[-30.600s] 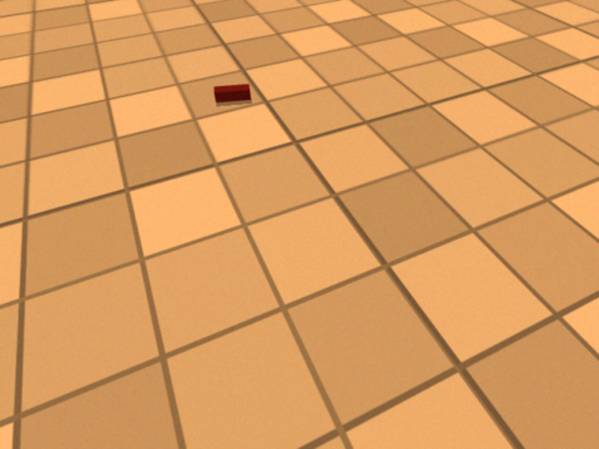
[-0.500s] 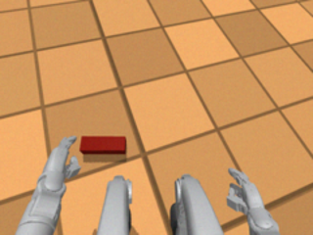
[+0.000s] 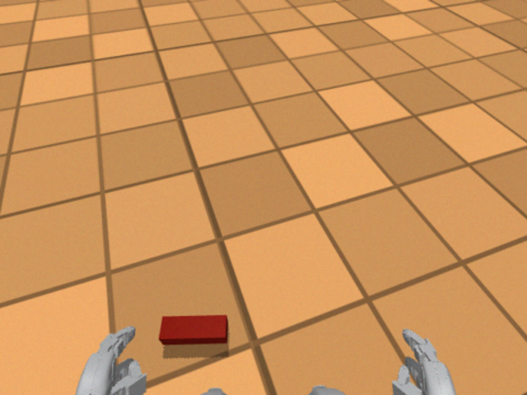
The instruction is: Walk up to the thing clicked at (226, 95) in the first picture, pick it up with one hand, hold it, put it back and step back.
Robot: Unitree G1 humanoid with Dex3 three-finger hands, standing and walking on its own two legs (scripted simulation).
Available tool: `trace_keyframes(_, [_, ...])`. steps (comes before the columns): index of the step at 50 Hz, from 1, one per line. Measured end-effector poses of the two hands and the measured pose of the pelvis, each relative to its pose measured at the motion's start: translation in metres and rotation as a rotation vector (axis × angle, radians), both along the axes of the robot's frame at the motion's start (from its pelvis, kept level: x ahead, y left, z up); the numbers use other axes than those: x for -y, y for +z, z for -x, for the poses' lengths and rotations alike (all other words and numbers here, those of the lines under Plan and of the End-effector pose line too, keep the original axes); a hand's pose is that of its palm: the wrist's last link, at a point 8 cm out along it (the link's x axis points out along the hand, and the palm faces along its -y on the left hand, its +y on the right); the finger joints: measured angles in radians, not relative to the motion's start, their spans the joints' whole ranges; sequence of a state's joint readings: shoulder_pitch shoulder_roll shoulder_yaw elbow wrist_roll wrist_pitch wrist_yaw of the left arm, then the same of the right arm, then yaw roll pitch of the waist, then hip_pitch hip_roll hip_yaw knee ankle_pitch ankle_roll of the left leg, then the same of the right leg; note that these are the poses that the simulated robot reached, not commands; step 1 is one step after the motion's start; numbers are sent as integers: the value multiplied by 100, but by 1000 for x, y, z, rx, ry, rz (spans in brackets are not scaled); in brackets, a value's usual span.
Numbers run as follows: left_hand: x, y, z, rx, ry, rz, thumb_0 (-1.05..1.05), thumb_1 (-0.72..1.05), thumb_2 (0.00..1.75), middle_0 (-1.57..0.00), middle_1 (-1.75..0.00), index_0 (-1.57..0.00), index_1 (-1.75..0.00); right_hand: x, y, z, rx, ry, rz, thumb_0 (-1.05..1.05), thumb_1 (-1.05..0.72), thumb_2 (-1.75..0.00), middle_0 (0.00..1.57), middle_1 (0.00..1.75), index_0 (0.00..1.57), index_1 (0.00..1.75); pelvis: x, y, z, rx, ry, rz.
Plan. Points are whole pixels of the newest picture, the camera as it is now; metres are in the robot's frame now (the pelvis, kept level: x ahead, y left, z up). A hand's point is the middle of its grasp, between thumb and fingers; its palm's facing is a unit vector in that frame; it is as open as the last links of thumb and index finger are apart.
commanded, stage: home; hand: left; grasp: from above
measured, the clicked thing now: (194, 330) +0.45 +0.22 -0.67
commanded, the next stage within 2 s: none
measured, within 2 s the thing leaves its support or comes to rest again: neither
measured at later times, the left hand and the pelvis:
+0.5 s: hand out of the picture +0.16 +0.18 -0.04, palm faces +0.07 -0.98 -0.20, open 7.4 cm; pelvis +0.00 -0.01 +0.01, yaw +1 degrees
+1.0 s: hand (141, 387) +0.17 +0.18 -0.04, palm faces +0.06 -0.98 -0.20, open 7.4 cm; pelvis +0.01 +0.00 +0.01, yaw +1 degrees
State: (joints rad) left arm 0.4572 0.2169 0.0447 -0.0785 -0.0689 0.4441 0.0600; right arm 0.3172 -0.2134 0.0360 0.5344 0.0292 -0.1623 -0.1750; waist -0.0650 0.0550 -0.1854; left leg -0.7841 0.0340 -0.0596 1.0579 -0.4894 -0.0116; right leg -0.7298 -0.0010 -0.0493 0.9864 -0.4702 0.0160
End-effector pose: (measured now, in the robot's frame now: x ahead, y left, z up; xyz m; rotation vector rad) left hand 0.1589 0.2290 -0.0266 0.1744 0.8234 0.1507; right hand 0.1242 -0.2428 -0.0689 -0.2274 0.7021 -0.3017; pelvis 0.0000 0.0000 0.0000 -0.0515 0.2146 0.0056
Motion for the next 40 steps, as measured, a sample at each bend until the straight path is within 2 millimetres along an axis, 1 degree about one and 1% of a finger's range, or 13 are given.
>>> trace_keyframes(3, [0,12,7,13,-1,-1,1,91,89,-20,-30,-20,-29,1,10,-8,44,6,6,1,-90,-90,21,30,21,30,0,6,-3,21,3,-2])
trace_keyframes(6, [0,19,13,19,1,2,1,91,89,-20,-30,-20,-29,0,18,-18,87,22,11,1,-90,-90,21,30,21,30,1,9,-4,36,7,-4])
trace_keyframes(11, [1,18,19,8,3,10,1,91,89,-20,-30,-20,-29,-2,28,-33,145,61,17,1,-90,-90,21,30,21,30,2,10,-2,52,13,-8])
trace_keyframes(16, [2,15,22,-1,5,18,1,91,89,-20,-30,-20,-29,-3,31,-40,169,90,23,1,-90,-90,21,30,21,30,5,10,0,56,15,-10])
trace_keyframes(21, [4,15,22,3,3,16,1,91,89,-20,-30,-20,-29,-3,30,-38,159,99,25,1,-90,-90,21,30,21,30,6,9,1,57,17,-10])
trace_keyframes(33, [5,16,17,2,-5,8,1,91,89,-20,-30,-20,-29,0,19,-24,107,68,18,2,-90,-90,21,30,21,30,6,9,-2,51,12,-11])
trace_keyframes(40, [5,16,13,5,-11,11,1,91,89,-20,-30,-20,-29,1,18,-23,100,55,21,2,-90,-90,21,30,21,30,5,9,-5,48,7,-11])
